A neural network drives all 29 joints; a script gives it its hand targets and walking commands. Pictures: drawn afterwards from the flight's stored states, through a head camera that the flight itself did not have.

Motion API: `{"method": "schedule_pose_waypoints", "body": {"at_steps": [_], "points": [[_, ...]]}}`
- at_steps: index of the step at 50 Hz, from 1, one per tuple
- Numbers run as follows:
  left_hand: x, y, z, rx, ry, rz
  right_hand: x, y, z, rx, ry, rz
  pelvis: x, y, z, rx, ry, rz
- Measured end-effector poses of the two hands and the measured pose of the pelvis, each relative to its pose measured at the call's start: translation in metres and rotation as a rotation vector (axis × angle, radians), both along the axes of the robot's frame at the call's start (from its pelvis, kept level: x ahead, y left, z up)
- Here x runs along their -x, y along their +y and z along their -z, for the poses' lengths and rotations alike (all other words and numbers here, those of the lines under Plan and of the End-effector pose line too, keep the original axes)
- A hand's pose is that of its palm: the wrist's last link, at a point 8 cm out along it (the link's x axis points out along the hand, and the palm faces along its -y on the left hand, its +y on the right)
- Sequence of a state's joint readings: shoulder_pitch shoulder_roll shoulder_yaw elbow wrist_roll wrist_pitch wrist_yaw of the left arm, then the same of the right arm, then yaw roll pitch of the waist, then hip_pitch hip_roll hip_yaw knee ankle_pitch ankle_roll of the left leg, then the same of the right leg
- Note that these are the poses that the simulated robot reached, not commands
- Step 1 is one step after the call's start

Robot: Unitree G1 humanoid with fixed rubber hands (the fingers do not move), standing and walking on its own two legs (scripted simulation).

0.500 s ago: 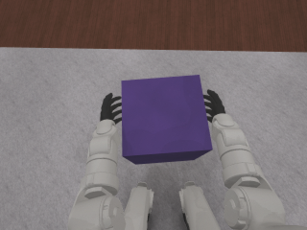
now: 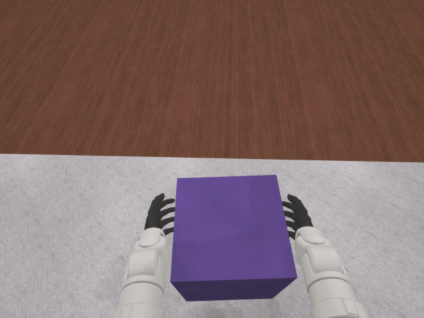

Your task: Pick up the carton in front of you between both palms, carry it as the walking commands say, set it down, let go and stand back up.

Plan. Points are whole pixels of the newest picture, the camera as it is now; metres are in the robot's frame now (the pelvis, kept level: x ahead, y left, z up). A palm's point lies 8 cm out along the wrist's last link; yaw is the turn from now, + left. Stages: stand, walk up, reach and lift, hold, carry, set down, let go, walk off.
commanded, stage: reach and lift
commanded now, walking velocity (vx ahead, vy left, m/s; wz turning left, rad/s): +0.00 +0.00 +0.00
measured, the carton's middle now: (228, 242) +0.31 -0.01 -0.09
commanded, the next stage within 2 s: hold in 1.20 s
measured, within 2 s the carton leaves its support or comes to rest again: neither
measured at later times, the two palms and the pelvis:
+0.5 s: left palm (148, 230) +0.28 +0.14 +0.05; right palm (316, 231) +0.27 -0.16 +0.04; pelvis -0.02 -0.01 +0.02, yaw +0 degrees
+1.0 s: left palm (145, 224) +0.29 +0.14 +0.06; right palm (313, 223) +0.28 -0.15 +0.05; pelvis +0.01 -0.01 +0.03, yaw +0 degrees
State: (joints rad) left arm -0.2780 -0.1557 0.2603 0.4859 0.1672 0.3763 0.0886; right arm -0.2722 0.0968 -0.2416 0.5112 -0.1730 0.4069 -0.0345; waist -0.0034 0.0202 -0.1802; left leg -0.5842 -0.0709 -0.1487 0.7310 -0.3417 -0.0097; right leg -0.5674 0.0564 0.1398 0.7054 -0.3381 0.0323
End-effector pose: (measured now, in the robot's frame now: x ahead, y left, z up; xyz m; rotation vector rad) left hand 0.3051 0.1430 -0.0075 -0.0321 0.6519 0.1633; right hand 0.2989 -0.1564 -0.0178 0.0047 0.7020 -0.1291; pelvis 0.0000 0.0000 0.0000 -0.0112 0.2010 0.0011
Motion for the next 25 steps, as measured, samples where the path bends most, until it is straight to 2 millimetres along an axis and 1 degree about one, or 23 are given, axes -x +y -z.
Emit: {"method": "schedule_pose_waypoints", "body": {"at_steps": [6, 10, 12, 17, 25], "points": [[0.007, 0.001, -0.036, -0.009, -0.016, 0.021, 0.009, 0.001, -0.039, 0.017, -0.015, 0.002, -0.004, -0.002, -0.017, -0.004, -0.116, 0.004], [0.015, 0.003, -0.052, -0.028, -0.011, 0.037, 0.018, 0.003, -0.055, 0.023, -0.01, 0.004, -0.003, -0.003, -0.024, -0.004, -0.18, 0.001], [0.019, 0.004, -0.056, -0.038, -0.001, 0.04, 0.022, 0.004, -0.058, 0.032, 0.0, -0.009, 0.0, -0.003, -0.026, -0.005, -0.205, 0.001], [0.026, 0.003, -0.058, -0.038, 0.019, 0.034, 0.028, 0.003, -0.059, 0.035, 0.02, -0.018, 0.009, -0.005, -0.026, -0.007, -0.241, -0.001], [0.027, -0.003, -0.059, -0.041, 0.018, 0.037, 0.029, -0.003, -0.06, 0.029, 0.019, -0.011, 0.019, -0.009, -0.024, -0.008, -0.254, -0.001]]}}
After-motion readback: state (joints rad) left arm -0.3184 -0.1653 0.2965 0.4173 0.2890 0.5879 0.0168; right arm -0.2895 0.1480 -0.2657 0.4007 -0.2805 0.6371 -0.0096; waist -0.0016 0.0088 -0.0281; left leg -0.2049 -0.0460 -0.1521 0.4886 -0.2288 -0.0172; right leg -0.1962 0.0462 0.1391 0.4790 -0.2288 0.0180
